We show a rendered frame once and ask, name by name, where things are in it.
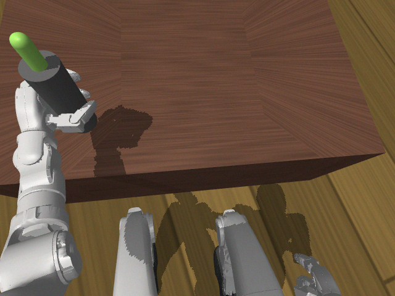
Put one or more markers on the left robot arm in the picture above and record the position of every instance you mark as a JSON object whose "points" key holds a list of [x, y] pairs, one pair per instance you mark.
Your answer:
{"points": [[40, 257]]}

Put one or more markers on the right robot hand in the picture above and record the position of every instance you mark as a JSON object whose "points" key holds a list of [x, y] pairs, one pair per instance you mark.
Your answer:
{"points": [[321, 282]]}

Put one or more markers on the right robot foot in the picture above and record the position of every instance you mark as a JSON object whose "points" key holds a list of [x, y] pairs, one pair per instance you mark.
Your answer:
{"points": [[219, 271]]}

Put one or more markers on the left robot hand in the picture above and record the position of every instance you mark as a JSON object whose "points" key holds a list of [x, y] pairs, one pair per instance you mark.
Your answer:
{"points": [[33, 113]]}

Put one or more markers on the bottle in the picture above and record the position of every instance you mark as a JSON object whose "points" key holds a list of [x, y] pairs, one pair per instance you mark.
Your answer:
{"points": [[46, 74]]}

